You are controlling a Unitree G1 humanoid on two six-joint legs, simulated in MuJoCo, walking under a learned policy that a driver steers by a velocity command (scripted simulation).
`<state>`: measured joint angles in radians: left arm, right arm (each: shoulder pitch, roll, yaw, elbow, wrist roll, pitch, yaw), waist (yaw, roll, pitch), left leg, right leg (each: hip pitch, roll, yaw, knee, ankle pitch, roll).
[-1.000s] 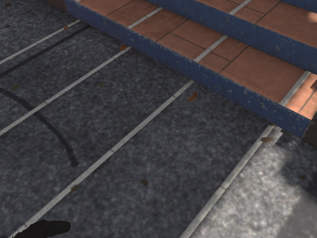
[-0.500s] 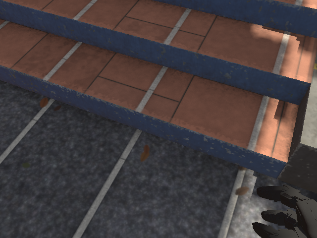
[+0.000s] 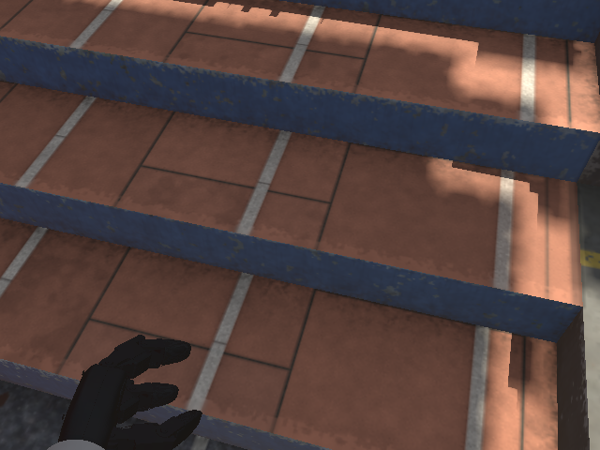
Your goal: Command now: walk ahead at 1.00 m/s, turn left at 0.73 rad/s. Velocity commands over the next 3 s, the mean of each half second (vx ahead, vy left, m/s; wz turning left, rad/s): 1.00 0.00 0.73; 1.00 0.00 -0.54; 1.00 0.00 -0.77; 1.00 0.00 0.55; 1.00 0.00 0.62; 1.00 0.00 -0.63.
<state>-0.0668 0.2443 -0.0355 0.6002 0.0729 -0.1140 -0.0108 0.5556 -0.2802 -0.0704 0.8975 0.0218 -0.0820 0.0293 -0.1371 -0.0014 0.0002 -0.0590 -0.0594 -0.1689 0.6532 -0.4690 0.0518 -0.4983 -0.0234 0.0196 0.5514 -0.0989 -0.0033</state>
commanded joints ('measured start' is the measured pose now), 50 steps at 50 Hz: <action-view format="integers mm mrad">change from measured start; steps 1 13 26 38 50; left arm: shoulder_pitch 435 311 50 617 692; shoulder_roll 282 149 -73 161 114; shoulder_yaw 120 96 15 129 113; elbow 52 147 -93 72 305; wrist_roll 5 -46 -73 -86 -51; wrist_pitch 22 -27 48 105 7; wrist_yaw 35 6 63 21 48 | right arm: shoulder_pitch -84 -520 -39 -521 -871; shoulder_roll -77 -35 -119 -181 103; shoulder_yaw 5 44 -2 -26 132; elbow -161 -317 -72 -208 -657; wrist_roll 9 -55 -92 -14 -99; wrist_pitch -6 76 34 -15 2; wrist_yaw -19 55 -18 -13 -31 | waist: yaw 234 109 89 496 229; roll -240 -66 53 88 -63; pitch -310 59 39 -216 86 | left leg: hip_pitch -716 -593 97 -103 -1172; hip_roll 49 125 447 190 85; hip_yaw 80 247 -133 300 288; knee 647 240 -404 657 1087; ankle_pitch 68 452 234 1170 -203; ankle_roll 54 39 207 70 -16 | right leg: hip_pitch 811 372 -901 333 324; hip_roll -440 -193 25 197 2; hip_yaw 746 -222 95 94 477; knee -290 -374 1958 120 -385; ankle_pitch -673 496 -543 -293 436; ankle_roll -172 -34 -108 -212 -300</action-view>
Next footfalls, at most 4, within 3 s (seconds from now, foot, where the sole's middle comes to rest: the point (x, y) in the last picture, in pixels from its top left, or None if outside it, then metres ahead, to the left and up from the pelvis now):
0.40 left None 0.41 0.15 -0.76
0.76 right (231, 315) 0.73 0.09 -0.61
1.10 left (142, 155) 1.11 0.26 -0.47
1.52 right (246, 32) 1.36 -0.02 -0.32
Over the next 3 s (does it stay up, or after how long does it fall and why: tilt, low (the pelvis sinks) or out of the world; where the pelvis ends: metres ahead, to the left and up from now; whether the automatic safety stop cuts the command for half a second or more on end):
stays up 2.58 0.13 0.88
